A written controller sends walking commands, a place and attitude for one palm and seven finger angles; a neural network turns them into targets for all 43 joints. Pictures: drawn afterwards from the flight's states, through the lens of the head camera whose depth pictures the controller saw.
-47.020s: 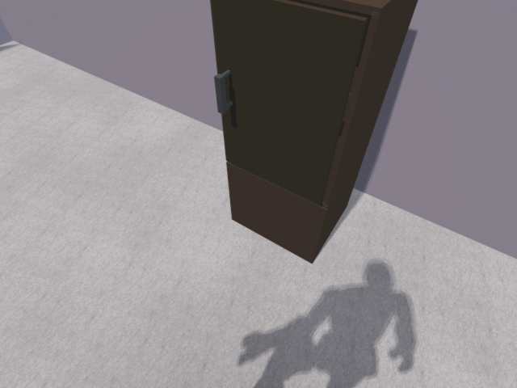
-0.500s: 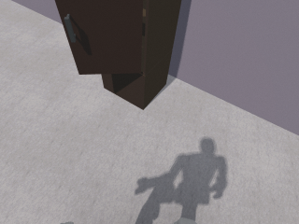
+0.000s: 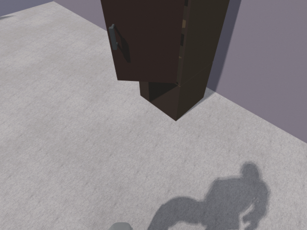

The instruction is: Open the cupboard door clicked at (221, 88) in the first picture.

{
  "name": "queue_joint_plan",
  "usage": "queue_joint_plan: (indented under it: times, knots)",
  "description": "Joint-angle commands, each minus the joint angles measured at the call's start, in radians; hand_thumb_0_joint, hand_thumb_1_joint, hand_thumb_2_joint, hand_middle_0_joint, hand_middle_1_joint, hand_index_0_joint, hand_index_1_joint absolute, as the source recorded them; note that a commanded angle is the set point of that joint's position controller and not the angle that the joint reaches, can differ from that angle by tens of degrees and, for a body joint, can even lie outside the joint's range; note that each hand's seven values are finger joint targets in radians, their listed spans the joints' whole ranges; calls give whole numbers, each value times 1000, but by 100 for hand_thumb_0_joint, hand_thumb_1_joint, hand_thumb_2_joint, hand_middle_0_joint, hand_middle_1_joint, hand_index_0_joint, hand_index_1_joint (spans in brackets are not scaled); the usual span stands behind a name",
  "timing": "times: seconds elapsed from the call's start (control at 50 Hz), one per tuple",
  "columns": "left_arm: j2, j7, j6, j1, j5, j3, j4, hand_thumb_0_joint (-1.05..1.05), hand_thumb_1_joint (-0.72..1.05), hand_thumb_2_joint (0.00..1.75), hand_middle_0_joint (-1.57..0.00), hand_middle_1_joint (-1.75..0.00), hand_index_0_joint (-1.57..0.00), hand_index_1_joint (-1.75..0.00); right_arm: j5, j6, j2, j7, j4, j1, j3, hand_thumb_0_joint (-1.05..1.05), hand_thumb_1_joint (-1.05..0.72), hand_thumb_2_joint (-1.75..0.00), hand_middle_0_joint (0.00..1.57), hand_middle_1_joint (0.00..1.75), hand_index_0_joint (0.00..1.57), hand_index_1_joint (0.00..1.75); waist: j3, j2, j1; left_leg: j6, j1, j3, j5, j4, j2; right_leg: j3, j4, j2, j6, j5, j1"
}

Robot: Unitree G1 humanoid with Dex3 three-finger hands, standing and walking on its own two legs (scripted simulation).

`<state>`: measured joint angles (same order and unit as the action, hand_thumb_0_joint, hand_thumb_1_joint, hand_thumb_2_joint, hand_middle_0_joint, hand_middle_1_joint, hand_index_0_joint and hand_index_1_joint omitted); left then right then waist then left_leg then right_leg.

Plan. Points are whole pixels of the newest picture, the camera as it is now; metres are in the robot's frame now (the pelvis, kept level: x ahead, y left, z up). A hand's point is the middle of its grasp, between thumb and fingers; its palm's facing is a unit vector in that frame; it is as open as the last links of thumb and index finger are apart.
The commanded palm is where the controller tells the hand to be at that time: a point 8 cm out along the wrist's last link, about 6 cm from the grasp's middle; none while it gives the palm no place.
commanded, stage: take the last steps up to it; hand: left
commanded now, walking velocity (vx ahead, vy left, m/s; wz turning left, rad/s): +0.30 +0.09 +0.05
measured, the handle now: (114, 36) +1.02 +0.30 -0.03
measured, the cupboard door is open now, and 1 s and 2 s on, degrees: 40 40 40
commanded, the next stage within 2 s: come to a stop and stand still in 1.14 s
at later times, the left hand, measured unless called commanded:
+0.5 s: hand (79, 209) +0.20 +0.26 -0.17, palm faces +0.02 -0.99 -0.17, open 7.4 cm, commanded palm none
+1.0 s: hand (103, 171) +0.32 +0.22 -0.17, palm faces +0.03 -0.98 -0.21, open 7.2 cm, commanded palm none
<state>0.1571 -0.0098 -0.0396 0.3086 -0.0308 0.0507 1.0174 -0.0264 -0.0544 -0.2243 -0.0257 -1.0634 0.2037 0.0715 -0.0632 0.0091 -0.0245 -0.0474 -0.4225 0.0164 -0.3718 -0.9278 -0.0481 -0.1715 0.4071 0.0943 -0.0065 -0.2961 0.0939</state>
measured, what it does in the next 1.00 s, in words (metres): walks ahead: left foot, then right foot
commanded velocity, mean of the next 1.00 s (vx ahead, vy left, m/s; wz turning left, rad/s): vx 0.29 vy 0.03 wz -0.02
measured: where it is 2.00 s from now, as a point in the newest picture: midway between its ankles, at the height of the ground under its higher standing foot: (152, 197)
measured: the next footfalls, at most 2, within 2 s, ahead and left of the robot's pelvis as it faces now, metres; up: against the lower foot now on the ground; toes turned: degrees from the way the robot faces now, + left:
left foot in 0.16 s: +0.10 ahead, +0.17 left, +0.00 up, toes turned +7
right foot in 0.68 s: +0.31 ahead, -0.05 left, +0.00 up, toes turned -9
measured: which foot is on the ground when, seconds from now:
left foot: up 0.00-0.14, down 0.16-0.68, up 0.70-1.00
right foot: down 0.00-0.16, up 0.18-0.66, down 0.68-1.00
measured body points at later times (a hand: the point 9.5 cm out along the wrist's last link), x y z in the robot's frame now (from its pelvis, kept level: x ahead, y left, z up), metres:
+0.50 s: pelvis +0.12 +0.08 +0.00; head +0.14 +0.09 +0.45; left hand +0.20 +0.31 -0.16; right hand +0.08 -0.15 -0.15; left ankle +0.06 +0.16 -0.75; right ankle +0.20 -0.05 -0.68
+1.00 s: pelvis +0.31 +0.03 +0.00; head +0.33 +0.02 +0.45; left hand +0.32 +0.27 -0.15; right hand +0.34 -0.20 -0.16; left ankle +0.38 +0.19 -0.69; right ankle +0.27 -0.04 -0.75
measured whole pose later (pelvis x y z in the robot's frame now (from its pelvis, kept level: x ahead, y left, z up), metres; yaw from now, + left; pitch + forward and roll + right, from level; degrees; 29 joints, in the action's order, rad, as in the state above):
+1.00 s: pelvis +0.31 +0.03 +0.00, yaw -2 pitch +0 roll +1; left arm 0.16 -0.01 -0.07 0.28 -0.02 0.05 1.08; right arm -0.02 0.02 -0.17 0.00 -1.07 0.20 0.06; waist -0.07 0.00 0.00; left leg -0.03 -0.52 0.04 -0.24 -0.85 -0.10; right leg -0.14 0.36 0.00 -0.06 -0.25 0.11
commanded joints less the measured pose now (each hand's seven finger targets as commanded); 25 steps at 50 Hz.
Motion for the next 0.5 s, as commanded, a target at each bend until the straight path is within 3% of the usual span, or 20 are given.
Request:
queue_joint_plan:
  times: [0.0, 0.04, 0.08, 0.1, 0.12, 0.14, 0.16, 0.18, 0.22, 0.24, 0.26, 0.32, 0.38, 0.48]
  knots:
    - [182, -5, -15, 114, -6, 41, 9, 0, 90, 90, -20, -30, -20, -30, 6, 48, -16, -8, 124, -145, -6, 0, -90, -90, 20, 30, 20, 30, -35, 179, -50, 10, -103, 45, -9, 174, 2, 221, -187, 271, -128, 97, -63]
    - [187, -1, -12, 104, -7, 41, 20, 0, 90, 90, -20, -30, -20, -30, 8, 59, -6, -11, 124, -130, -10, 0, -90, -90, 20, 30, 20, 30, -35, 195, -36, 23, 0, 79, 2, 267, 28, 185, -162, 251, -112, 90, -3]
    - [189, 1, -7, 75, -3, 39, 25, 0, 90, 90, -20, -30, -20, -30, 7, 67, -6, -7, 96, -50, -10, 0, -90, -90, 20, 30, 20, 30, -26, 183, 8, 32, 182, 121, 74, 380, 59, 138, -118, 215, -82, 16, 111]
    - [181, 2, -4, 51, 2, 38, 25, 0, 90, 90, -20, -30, -20, -30, 7, 75, -29, -1, 70, 26, -7, 0, -90, -90, 20, 30, 20, 30, -11, 135, 49, 33, 322, 139, 112, 456, 71, 105, -62, 189, -62, -17, 192]
    - [152, 6, 0, 41, 4, 29, 19, 0, 90, 90, -20, -30, -20, -30, 7, 83, -80, 10, 37, 134, 6, 0, -90, -90, 20, 30, 20, 30, 45, 8, 97, 50, 493, 83, 65, 507, 31, 58, 109, 137, -34, -27, 277]
    - [83, 13, 2, 49, 13, 16, -2, 0, 90, 90, -20, -30, -20, -30, -6, 90, -186, 22, 9, 254, 37, 0, -90, -90, 20, 30, 20, 30, 105, -289, 146, 130, 623, -270, -31, 589, -211, -38, 404, 8, 20, -214, 466]
    - [74, 8, 0, -30, 9, 3, -50, 0, 90, 90, -20, -30, -20, -30, -4, 84, -226, 36, 0, 351, 40, 0, -90, -90, 20, 30, 20, 30, 107, -319, 177, 211, 616, -429, 39, 686, -333, 37, 629, -25, 18, -322, 576]
    - [73, 5, -1, -77, 9, 8, -62, 0, 90, 90, -20, -30, -20, -30, -5, 77, -221, 48, 0, 319, 33, 0, -90, -90, 20, 30, 20, 30, 43, -195, 158, 248, 539, -403, 107, 704, -367, 106, 744, 13, -3, -280, 616]
    - [79, 10, 10, -52, 3, 14, -25, 0, 90, 90, -20, -30, -20, -30, 0, 88, -127, 51, 50, 161, 3, 0, -90, -90, 20, 30, 20, 30, -25, -196, 82, 221, 352, -288, 29, 738, -291, 151, 795, 53, -5, -141, 574]
    - [79, 17, 18, -27, -1, 16, -5, 0, 90, 90, -20, -30, -20, -30, 1, 94, -89, 52, 63, 120, -9, 0, -90, -90, 20, 30, 20, 30, -67, -176, 56, 203, 290, -225, 52, 760, -261, 157, 791, 59, -1, -75, 546]
    - [76, 23, 20, 6, -1, 15, 8, 0, 90, 90, -20, -30, -20, -30, 3, 104, -74, 52, 61, 113, -15, 0, -90, -90, 20, 30, 20, 30, -55, -153, 35, 192, 285, -171, 113, 767, -238, 150, 784, 54, 4, -28, 522]
    - [51, 23, 25, 9, 0, 16, 6, 0, 90, 90, -20, -30, -20, -30, 7, 125, -45, 54, 39, 164, -13, 0, -90, -90, 20, 30, 20, 30, -40, -87, 18, 209, 330, -83, 335, 762, -214, 142, 739, 38, 17, 48, 541]
    - [55, 26, 28, -48, 3, 17, -18, 0, 90, 90, -20, -30, -20, -30, 8, 131, -46, 56, 22, 193, -19, 0, -90, -90, 20, 30, 20, 30, -46, -84, 14, 225, 349, -56, 401, 769, -217, 144, 668, 37, 22, 96, 563]
    - [46, 32, 25, -203, 8, 7, -80, 0, 90, 90, -20, -30, -20, -30, 1, 129, -50, 57, -18, 261, -23, 0, -90, -90, 20, 30, 20, 30, -85, -92, 46, 227, 391, -22, 498, 747, -224, 106, 436, 22, 8, 120, 546]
